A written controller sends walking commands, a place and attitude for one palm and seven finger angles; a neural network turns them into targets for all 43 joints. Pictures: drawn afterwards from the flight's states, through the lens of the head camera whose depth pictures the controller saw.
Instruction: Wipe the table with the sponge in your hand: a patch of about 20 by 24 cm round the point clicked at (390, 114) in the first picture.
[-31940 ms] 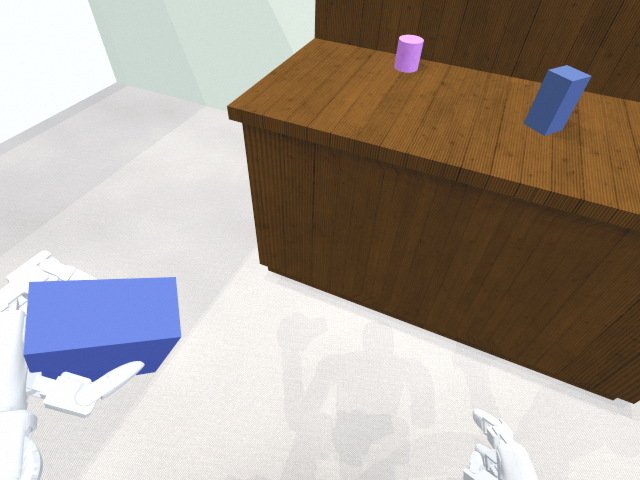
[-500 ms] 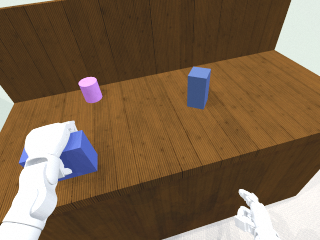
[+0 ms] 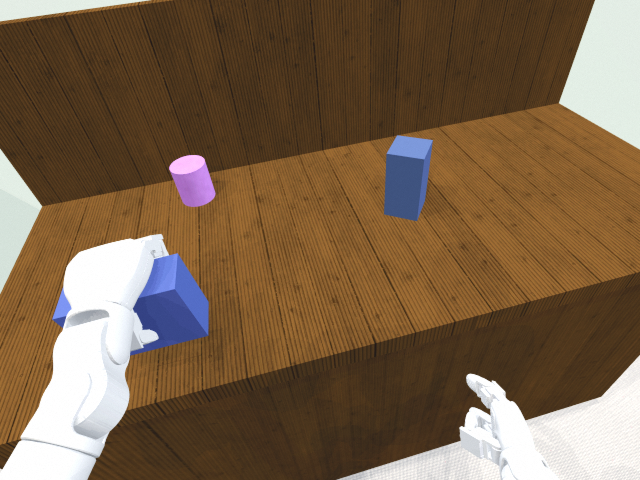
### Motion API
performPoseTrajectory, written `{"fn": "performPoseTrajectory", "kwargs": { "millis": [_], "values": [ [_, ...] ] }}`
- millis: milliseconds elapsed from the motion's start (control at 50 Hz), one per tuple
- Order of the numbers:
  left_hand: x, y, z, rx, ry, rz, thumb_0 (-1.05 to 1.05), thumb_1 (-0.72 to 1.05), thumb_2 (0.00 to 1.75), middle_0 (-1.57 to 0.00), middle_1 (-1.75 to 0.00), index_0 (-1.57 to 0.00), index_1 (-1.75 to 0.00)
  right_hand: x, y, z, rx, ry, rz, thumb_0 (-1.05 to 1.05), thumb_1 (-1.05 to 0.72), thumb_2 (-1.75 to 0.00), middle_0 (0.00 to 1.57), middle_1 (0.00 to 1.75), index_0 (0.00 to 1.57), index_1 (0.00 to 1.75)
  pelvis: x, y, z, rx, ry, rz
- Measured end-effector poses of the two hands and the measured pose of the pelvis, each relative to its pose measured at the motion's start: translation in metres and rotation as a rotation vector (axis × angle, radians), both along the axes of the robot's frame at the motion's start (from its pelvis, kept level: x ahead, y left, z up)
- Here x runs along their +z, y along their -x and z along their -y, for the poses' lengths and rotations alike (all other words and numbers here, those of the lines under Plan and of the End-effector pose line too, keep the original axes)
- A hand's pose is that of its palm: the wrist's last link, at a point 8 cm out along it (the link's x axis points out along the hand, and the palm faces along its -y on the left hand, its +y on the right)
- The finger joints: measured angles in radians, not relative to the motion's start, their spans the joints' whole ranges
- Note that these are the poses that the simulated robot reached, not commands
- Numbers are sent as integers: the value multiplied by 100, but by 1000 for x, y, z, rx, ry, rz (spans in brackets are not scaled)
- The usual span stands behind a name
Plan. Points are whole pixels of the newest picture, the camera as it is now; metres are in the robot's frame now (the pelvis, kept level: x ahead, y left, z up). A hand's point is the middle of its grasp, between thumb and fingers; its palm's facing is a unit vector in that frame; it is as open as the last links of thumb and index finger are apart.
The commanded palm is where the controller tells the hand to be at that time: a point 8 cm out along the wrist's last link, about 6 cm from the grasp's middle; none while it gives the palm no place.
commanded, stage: move the sponge above the wiping area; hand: left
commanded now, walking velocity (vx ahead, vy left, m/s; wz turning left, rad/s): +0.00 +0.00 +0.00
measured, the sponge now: (146, 316) +0.26 +0.28 +0.08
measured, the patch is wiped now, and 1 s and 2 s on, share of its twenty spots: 0.00 0.00 0.00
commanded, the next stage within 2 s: lower the sponge onto the table in 0.30 s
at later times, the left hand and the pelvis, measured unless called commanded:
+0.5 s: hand (135, 305) +0.26 +0.28 +0.12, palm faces +0.03 -0.06 -1.00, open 9.9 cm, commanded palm +0.23 +0.26 +0.19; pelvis +0.00 -0.02 +0.00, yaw +0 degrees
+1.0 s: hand (153, 314) +0.26 +0.26 +0.10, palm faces +0.02 -0.07 -1.00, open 9.9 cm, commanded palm +0.23 +0.26 +0.17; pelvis +0.00 -0.01 +0.00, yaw +0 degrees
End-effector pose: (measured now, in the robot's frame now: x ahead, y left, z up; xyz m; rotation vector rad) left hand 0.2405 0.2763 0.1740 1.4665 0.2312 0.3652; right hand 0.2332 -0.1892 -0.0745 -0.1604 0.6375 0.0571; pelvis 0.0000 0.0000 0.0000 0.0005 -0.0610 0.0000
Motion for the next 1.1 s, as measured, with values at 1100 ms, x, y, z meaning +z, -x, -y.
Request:
{"fn": "performPoseTrajectory", "kwargs": {
  "millis": [1100],
  "values": [
    [-19, 2, 21, -56, -3, -41, 0, -48, 105, -75, -134, -76, -134, 0, 2, 20, -28, 19, 12, 1, -90, -90, 20, 30, 20, 30, 0, 0, 11, -5, -3, 4]
  ]
}}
